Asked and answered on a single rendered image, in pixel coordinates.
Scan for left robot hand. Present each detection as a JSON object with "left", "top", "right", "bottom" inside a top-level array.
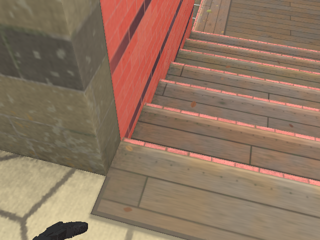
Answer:
[{"left": 32, "top": 221, "right": 88, "bottom": 240}]

